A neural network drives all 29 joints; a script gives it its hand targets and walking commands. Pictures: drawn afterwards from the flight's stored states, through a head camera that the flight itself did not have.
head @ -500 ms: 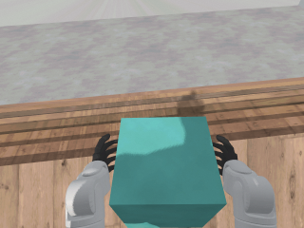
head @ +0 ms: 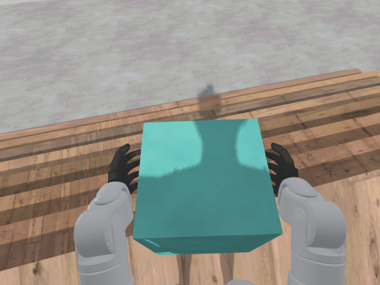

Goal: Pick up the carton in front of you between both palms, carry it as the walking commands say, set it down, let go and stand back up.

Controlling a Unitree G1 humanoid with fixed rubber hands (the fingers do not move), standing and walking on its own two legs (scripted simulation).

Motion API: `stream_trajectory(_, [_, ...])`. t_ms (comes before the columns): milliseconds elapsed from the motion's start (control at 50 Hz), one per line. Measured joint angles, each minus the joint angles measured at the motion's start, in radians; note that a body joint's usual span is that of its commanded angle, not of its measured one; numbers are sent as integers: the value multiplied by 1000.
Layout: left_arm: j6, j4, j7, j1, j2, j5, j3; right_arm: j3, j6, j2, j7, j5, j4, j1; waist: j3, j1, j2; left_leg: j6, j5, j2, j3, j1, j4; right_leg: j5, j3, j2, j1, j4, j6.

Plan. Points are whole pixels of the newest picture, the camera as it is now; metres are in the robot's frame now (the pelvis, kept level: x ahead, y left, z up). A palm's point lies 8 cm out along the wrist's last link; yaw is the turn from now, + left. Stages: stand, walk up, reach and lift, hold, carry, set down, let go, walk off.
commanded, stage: carry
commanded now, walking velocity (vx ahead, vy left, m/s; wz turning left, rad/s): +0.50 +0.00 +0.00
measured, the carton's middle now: (202, 194) +0.29 -0.01 +0.02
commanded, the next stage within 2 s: none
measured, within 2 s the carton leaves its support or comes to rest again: neither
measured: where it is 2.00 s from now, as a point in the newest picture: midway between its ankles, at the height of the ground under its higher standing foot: (175, 143)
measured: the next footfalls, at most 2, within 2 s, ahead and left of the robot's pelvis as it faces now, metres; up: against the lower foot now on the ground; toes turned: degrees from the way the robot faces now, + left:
right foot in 0.30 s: +0.40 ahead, -0.08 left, +0.00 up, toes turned -5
left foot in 0.90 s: +0.72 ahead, +0.07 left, -0.18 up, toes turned +2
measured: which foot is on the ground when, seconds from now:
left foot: down 0.00-0.32, up 0.34-0.88, down 0.90-1.00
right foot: up 0.00-0.28, down 0.30-0.90, up 0.92-1.00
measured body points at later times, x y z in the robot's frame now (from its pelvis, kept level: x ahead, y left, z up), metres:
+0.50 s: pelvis +0.33 -0.04 +0.00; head +0.39 -0.04 +0.44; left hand +0.68 +0.15 +0.08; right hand +0.70 -0.16 +0.07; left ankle +0.27 +0.11 -0.65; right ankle +0.36 -0.08 -0.73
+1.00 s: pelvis +0.67 +0.04 -0.19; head +0.65 +0.05 +0.26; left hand +1.03 +0.15 -0.07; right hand +0.99 -0.15 -0.06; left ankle +0.69 +0.07 -0.89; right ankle +0.54 -0.09 -0.69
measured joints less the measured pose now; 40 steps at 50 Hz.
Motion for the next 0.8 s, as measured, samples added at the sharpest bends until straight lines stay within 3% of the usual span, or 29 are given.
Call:
stream_trajectory(100, [-38, 89, 0, -93, -16, 15, 29, -62, -43, 5, 0, 11, 72, -70, 6, -22, 32, -13, -61, 10, -41, 143, -72, 95, -11, -38, -215, -199, 3])
stream_trajectory(180, [-61, 193, 3, -193, -1, 31, 58, -80, -72, -31, 0, 22, 196, -177, -13, -2, 40, -38, -132, 15, -51, 248, -103, 267, -52, -51, -261, -471, 8])
stream_trajectory(280, [-69, 333, 17, -312, 58, 8, 73, -90, -77, -70, -14, 24, 334, -307, -33, 26, 57, -75, -275, 23, -66, 342, -30, 357, -134, -1, -167, -726, -20])
stream_trajectory(320, [-81, 392, 19, -360, 62, -2, 83, -101, -73, -83, -21, 23, 359, -338, -39, 52, 51, -80, -302, 29, -81, 304, 158, 293, -146, 15, -110, -740, -45])
stream_trajectory(360, [-99, 452, 26, -398, 60, -3, 94, -114, -75, -101, -21, 27, 402, -370, -20, 90, 64, -72, -288, 12, -169, 178, 475, 195, -148, 28, -126, -642, -65])
stream_trajectory(400, [-101, 483, 30, -401, 60, -8, 104, -129, -73, -91, -27, 24, 430, -378, 0, 112, 58, -55, -273, -10, -226, 60, 677, 165, -143, 38, -101, -638, -61])
stream_trajectory(440, [-107, 483, 33, -392, 58, -25, 114, -149, -71, -64, -30, 7, 417, -372, 26, 122, 47, -51, -239, -8, -249, -30, 708, 145, -138, 45, -59, -665, -66])
stream_trajectory(560, [-156, 405, 34, -353, 25, -58, 137, -176, -116, -3, -27, -16, 301, -313, 53, 124, 18, -62, -198, 31, -258, -193, 487, 60, -125, 48, 43, -704, -69])
stream_trajectory(680, [-150, 346, 34, -320, 17, -53, 106, -161, -121, -5, -16, 0, 238, -261, -14, 114, 10, -48, 37, 38, -236, -271, 498, -118, -91, 42, 129, -605, -39])
stream_trajectory(720, [-141, 368, 34, -338, 27, -45, 84, -156, -110, -24, -14, 2, 237, -256, -41, 129, 18, -42, 102, 44, -235, -285, 441, -186, -80, 50, 160, -563, -29])
stream_trajectory(800, [-121, 447, 34, -391, 64, -42, 62, -149, -85, -52, -11, -10, 291, -291, -72, 150, 39, -45, 491, 51, -196, -252, 126, -362, -52, 58, 216, -419, -5])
